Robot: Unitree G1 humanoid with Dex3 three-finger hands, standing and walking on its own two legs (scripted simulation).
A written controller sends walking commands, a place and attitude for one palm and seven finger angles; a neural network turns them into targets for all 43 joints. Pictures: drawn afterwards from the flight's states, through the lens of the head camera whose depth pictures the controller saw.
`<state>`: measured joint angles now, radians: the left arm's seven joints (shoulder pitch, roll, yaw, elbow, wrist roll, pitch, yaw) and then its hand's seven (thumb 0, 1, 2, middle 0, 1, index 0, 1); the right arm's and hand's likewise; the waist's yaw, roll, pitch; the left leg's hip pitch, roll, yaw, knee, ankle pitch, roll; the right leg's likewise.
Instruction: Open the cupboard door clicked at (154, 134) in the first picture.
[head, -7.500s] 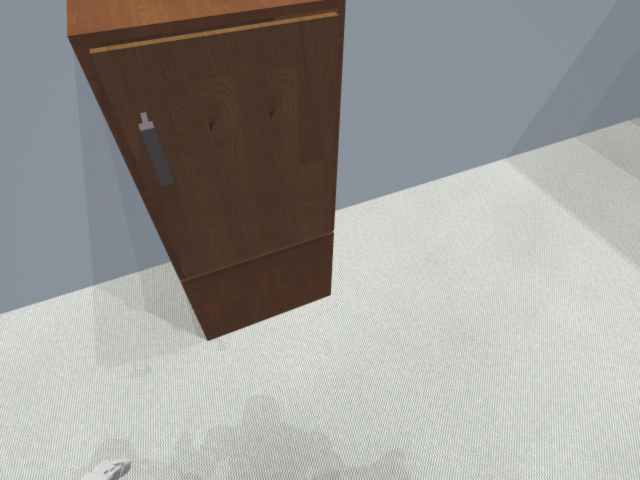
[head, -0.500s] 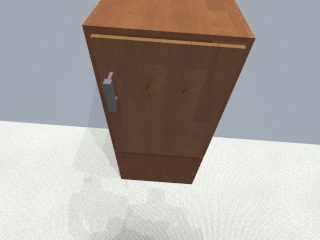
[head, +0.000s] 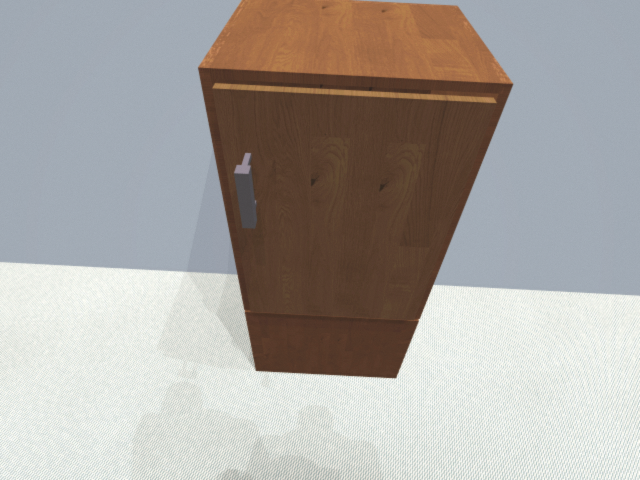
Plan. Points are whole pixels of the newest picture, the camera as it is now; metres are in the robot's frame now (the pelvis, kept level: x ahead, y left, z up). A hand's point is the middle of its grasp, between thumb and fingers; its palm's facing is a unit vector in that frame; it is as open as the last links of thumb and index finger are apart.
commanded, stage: come to a stop and stand still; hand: left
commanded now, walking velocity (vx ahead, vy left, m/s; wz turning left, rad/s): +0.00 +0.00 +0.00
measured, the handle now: (248, 190) +0.56 +0.16 +0.05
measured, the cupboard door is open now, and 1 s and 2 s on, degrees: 0 0 0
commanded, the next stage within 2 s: look again from close up in 0.24 s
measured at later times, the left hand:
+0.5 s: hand out of the picture -0.02 +0.16 -0.17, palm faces +0.03 -0.99 -0.14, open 7.4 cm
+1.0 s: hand out of the picture +0.04 +0.16 -0.16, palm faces +0.11 -0.98 -0.19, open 7.3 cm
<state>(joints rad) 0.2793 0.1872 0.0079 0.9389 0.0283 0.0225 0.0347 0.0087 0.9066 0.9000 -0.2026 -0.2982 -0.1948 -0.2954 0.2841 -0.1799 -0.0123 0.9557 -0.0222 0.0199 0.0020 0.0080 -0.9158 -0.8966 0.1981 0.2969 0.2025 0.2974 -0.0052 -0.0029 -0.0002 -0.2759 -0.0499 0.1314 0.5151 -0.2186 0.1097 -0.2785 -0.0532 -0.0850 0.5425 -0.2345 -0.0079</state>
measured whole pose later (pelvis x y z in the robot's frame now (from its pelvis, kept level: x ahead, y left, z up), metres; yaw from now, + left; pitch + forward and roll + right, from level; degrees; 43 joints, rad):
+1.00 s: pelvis +0.02 -0.01 +0.01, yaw +0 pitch -1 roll +0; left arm 0.44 0.16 0.01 0.73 -0.05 0.12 0.07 0.04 0.94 0.90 -0.21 -0.30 -0.20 -0.30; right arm 0.34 -0.15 0.03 1.01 0.02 -0.06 -0.03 0.02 -0.93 -0.90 0.20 0.30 0.20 0.30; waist -0.01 -0.03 0.02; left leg -0.23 -0.04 0.12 0.44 -0.21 0.08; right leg -0.23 -0.03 -0.08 0.47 -0.22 -0.01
